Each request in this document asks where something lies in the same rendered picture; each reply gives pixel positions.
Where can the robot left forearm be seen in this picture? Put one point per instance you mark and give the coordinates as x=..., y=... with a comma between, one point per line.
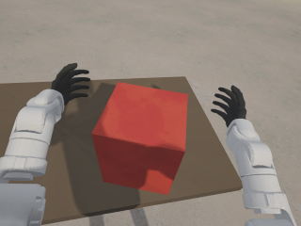
x=31, y=135

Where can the robot right forearm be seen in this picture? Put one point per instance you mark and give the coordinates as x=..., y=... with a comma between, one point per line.
x=254, y=159

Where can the table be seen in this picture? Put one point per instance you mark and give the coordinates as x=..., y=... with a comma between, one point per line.
x=74, y=186

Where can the robot right hand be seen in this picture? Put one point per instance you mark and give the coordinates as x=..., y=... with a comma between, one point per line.
x=236, y=108

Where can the robot left hand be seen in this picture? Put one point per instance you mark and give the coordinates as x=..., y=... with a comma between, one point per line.
x=65, y=79

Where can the carton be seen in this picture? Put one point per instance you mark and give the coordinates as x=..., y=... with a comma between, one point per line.
x=140, y=137

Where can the left robot upper arm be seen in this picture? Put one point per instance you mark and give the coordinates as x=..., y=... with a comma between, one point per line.
x=22, y=204

